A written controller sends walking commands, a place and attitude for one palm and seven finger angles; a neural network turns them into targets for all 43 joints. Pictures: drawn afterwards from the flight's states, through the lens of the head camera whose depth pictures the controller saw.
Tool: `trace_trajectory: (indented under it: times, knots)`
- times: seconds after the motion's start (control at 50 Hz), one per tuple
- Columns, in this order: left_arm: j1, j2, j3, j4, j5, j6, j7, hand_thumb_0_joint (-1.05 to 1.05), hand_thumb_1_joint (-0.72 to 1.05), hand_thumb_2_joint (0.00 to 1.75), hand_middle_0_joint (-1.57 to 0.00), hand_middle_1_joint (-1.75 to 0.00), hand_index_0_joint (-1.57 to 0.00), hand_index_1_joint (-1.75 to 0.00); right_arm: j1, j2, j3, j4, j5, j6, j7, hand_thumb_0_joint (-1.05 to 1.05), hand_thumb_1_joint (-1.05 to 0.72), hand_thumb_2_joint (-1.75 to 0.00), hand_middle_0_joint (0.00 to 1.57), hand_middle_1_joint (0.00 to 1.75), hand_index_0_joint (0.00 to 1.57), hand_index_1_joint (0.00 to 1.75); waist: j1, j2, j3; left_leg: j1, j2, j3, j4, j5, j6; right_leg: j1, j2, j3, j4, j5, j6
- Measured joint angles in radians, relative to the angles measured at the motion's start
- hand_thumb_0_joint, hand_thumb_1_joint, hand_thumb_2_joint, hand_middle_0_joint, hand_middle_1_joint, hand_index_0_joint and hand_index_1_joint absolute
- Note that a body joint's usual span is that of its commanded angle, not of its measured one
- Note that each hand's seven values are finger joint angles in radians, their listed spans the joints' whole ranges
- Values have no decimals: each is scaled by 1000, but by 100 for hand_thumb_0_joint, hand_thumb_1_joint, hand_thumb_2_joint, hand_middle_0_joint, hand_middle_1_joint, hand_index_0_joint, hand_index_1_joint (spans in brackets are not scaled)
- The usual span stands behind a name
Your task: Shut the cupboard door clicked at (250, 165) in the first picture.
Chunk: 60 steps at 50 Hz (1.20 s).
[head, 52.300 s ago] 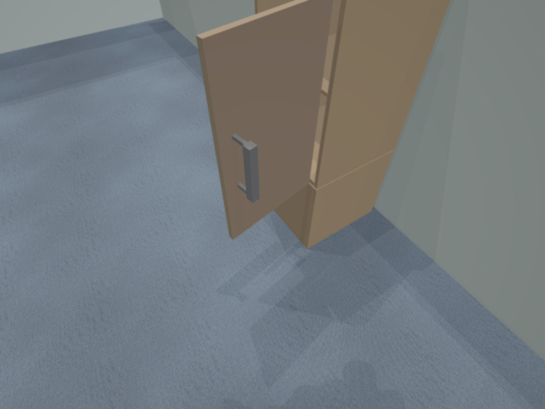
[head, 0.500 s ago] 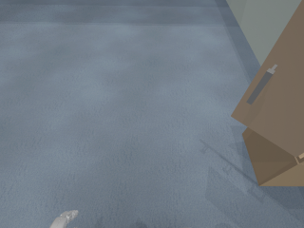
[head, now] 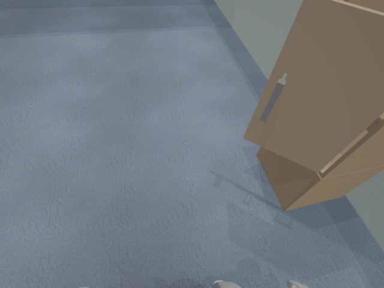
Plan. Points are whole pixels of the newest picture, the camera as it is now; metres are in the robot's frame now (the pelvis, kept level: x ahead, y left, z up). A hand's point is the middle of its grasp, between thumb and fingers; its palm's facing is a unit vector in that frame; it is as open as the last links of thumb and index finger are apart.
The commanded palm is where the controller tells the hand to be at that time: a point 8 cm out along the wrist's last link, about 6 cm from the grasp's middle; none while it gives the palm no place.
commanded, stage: turn to face it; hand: left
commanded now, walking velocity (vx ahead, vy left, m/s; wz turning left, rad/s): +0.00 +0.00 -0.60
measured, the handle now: (273, 98) +0.71 -0.23 -0.05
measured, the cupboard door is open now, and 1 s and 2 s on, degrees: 47 47 47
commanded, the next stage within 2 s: take the last steps up to it in 0.64 s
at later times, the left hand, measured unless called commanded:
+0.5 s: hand (136, 272) +0.16 +0.13 -0.15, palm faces -0.28 -0.92 -0.26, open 7.4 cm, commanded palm none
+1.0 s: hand (146, 257) +0.20 +0.12 -0.16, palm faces -0.44 -0.88 -0.19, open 7.4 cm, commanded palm none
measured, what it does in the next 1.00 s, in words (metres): steps on the spot, turning right: right foot, then left foot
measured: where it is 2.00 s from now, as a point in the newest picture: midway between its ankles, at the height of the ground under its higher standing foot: (222, 287)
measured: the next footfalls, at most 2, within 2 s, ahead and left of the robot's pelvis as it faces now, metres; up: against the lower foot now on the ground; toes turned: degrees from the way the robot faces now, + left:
right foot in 0.30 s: +0.02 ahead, -0.15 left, +0.00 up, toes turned -16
left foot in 0.68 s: +0.11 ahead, +0.08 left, +0.00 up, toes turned -16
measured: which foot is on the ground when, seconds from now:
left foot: down 0.00-0.30, up 0.32-0.66, down 0.68-1.00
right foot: up 0.00-0.28, down 0.30-0.68, up 0.70-1.00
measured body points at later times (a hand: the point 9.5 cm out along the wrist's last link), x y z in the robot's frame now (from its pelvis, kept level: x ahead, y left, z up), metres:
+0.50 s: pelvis +0.01 -0.03 +0.00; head +0.05 -0.06 +0.45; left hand +0.18 +0.18 -0.13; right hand -0.01 -0.31 -0.15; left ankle +0.02 +0.11 -0.67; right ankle -0.02 -0.14 -0.73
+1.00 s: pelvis +0.05 -0.03 +0.01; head +0.08 -0.04 +0.46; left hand +0.22 +0.16 -0.14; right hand -0.05 -0.26 -0.14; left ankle +0.07 +0.09 -0.73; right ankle -0.02 -0.15 -0.70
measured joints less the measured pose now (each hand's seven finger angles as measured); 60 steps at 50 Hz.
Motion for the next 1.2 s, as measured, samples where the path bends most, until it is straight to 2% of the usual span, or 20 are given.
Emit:
trace_trajectory:
  times: [0.06,0.12,0.24,0.3,0.32,0.38,0.42,0.46,0.58,0.62,0.66,0.68,0.72,0.78,0.82,0.9,1.0,1.08,1.14,1.2]
  knots:
    - [-9,11,11,-3,0,3,-10,1,91,90,-20,-30,-20,-30,17,10,6,1,-4,-1,-4,1,-90,-90,20,30,20,30,3,9,12,43,23,32,-51,17,-3,-48,-28,-53,159,21,19]
    - [-18,12,16,-8,-1,8,-15,1,91,90,-20,-30,-19,-30,33,13,3,13,-3,-1,-4,1,-90,-90,20,30,20,30,1,26,18,73,46,66,-81,24,-8,-48,-57,-84,151,45,29]
    - [-49,-3,8,-15,1,7,-20,1,91,90,-19,-30,-19,-30,61,-4,-17,48,-5,7,6,1,-90,-90,20,30,20,30,-22,66,26,91,93,133,-44,-13,-32,47,-82,-131,-111,63,10]
    - [-55,-9,-4,-28,2,-12,-21,1,91,90,-19,-30,-19,-30,82,-24,-29,65,0,16,12,1,-90,-90,20,30,20,30,-32,83,17,73,118,162,38,-63,-56,142,-77,-152,-326,201,-18]
    - [-54,-8,-8,-33,5,-26,-17,1,91,90,-19,-30,-19,-30,88,-31,-33,69,4,22,15,1,-90,-90,20,30,20,30,-31,80,9,45,117,154,106,-100,-66,158,-76,-141,-365,182,-35]
    - [-59,-39,-24,-28,0,-52,3,1,91,90,-19,-30,-19,-30,62,-65,-42,90,11,54,3,1,-90,-90,20,30,20,30,-38,119,20,-78,73,13,393,-229,-84,139,-51,-127,-335,163,-54]
    - [-51,-50,-30,-25,-2,-53,14,1,91,90,-20,-30,-20,-30,46,-69,-43,95,12,58,0,1,-90,-90,20,30,20,30,-38,115,20,-141,44,-26,511,-195,-95,151,-47,-109,-372,193,-54]
    - [-42,-57,-35,-17,-1,-48,20,1,91,90,-20,-30,-20,-30,39,-65,-41,89,11,54,4,1,-90,-90,20,30,20,30,-41,103,12,-175,32,-37,529,-145,-103,166,-44,-93,-414,218,-56]
    - [-16,-64,-38,6,6,-43,17,1,90,90,-20,-30,-20,-30,31,-36,-32,73,11,44,12,1,-91,-90,20,30,20,30,-29,64,-17,-145,9,-49,330,-102,-101,188,-36,-52,-471,244,-50]
    - [-9,-62,-35,14,7,-42,17,1,90,90,-20,-30,-20,-30,28,-23,-27,71,13,38,11,1,-90,-90,20,30,20,30,-21,50,-23,-101,-2,-47,219,-84,-97,185,-33,-36,-462,239,-43]
    - [1,-58,-30,23,3,-37,18,1,90,90,-20,-30,-20,-30,32,-14,-20,68,15,24,8,1,-90,-90,20,30,20,30,-17,39,-30,-32,-10,-42,58,3,-89,174,-26,-22,-430,220,-31]
    - [7,-56,-28,25,-1,-32,18,1,90,90,-20,-30,-20,-30,38,-12,-16,65,12,14,7,1,-90,-90,20,30,20,30,-19,40,-38,-8,-8,-41,3,22,-56,160,-19,-19,-402,204,-25]
    - [6,-44,-21,34,-5,-19,19,1,90,90,-20,-30,-20,-30,41,7,-7,68,4,5,3,1,-90,-90,20,30,20,30,-17,17,-35,-5,-14,-23,16,-2,-9,118,-23,-15,-281,83,-24]
    - [2,-32,-12,46,-2,-10,15,1,91,90,-20,-30,-20,-30,53,28,7,71,-6,-2,-5,1,-90,-90,20,30,20,30,-18,12,-26,24,-5,-6,-18,1,3,46,-22,-32,-39,9,-15]
    - [2,-29,-8,51,-2,-11,10,1,91,90,-20,-30,-20,-30,64,36,11,78,-10,-3,-7,1,-90,-90,20,30,20,30,-16,17,-21,50,4,3,-56,18,-1,28,-32,-52,26,17,-9]
    - [8,-30,-7,62,4,-10,-8,1,91,90,-19,-30,-19,-30,91,41,6,102,-14,-11,-2,1,-90,-90,20,30,20,30,-21,37,-26,94,25,28,-111,32,-10,37,-57,-94,-11,46,-9]
    - [0,-40,-12,75,9,-15,-30,1,91,90,-19,-30,-19,-30,132,21,-13,143,-17,-15,6,1,-90,-90,20,30,20,30,-47,66,-33,127,53,58,-124,16,-35,97,-74,-130,-208,72,-23]
    - [-5,-44,-14,72,11,-52,-33,1,91,90,-19,-30,-19,-30,181,-5,-29,182,-7,-9,11,1,-90,-90,20,30,20,30,-55,74,-44,111,73,65,-16,-63,-57,203,-69,-143,-448,189,-54]
    - [-2,-73,-19,81,6,-82,-10,1,91,90,-19,-30,-20,-30,181,-29,-36,220,-1,20,11,1,-90,-90,20,30,20,30,-49,104,-40,1,65,-10,269,-200,-45,228,-46,-166,-429,187,-66]
    - [34,-87,-26,96,4,-97,7,1,91,90,-20,-30,-20,-30,158,-31,-41,221,-4,23,18,1,-90,-90,20,30,20,30,-42,86,-45,-108,43,-15,423,-151,-48,285,-43,-165,-498,193,-77]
